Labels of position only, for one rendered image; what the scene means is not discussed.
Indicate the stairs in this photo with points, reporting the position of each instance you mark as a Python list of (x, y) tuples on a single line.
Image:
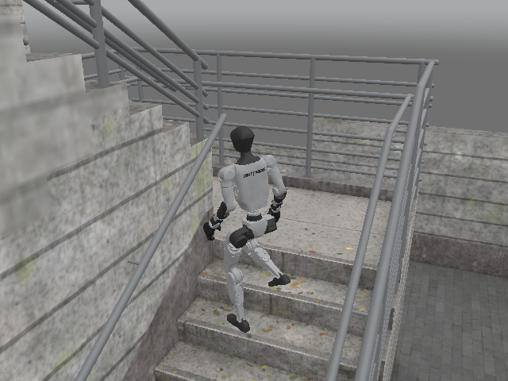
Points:
[(292, 327)]

